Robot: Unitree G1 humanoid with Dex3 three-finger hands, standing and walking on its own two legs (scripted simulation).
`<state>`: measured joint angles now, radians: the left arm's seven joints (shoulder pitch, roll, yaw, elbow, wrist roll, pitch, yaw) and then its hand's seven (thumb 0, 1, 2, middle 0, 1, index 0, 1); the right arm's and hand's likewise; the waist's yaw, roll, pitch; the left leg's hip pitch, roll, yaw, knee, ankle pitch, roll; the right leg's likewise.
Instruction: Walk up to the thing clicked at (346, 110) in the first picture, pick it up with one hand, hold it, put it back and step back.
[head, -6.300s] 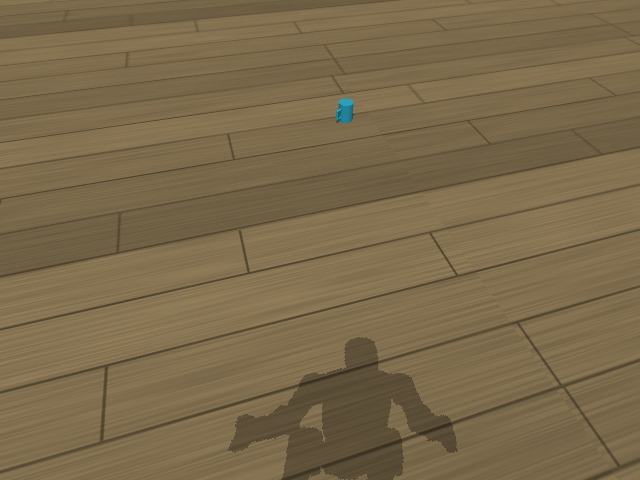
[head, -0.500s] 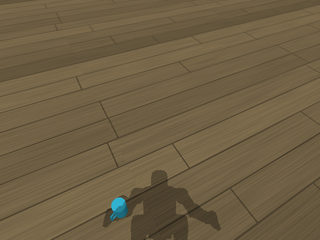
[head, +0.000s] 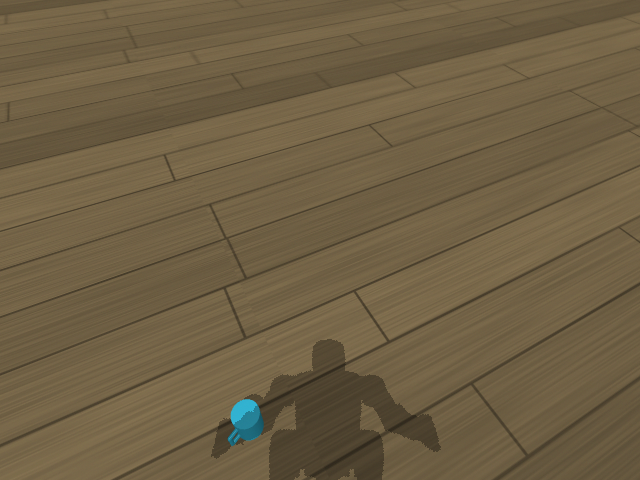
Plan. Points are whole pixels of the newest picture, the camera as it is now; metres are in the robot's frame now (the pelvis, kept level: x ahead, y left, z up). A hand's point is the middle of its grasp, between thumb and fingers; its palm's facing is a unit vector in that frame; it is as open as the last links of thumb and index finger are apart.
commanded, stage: stand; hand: left
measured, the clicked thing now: (243, 425) +0.41 +0.23 -0.73
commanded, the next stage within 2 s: none
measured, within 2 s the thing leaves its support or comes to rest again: neither
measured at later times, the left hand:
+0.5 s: hand out of the picture +0.08 +0.25 -0.15, palm faces -0.01 -0.94 -0.34, open 7.4 cm
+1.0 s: hand out of the picture +0.08 +0.25 -0.15, palm faces +0.00 -0.94 -0.34, open 7.4 cm
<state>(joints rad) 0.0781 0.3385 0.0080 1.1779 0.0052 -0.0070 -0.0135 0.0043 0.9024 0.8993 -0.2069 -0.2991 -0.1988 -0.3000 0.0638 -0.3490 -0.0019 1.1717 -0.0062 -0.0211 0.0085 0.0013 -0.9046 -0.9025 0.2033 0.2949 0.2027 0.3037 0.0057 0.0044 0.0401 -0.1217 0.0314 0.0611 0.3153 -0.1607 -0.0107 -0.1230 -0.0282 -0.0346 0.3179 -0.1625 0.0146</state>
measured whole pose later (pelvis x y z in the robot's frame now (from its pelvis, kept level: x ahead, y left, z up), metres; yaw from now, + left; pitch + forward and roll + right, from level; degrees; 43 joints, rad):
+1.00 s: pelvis +0.01 -0.01 +0.00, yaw +1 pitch -2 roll +0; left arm 0.10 0.35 0.00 1.14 0.01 -0.01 -0.01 0.00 0.90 0.90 -0.21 -0.30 -0.20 -0.30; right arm 0.09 -0.35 0.00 1.15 -0.01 -0.01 0.01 0.00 -0.91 -0.90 0.20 0.29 0.20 0.30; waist 0.00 0.01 0.03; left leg -0.10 0.04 0.05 0.30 -0.16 -0.02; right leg -0.10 -0.02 -0.05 0.30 -0.17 0.01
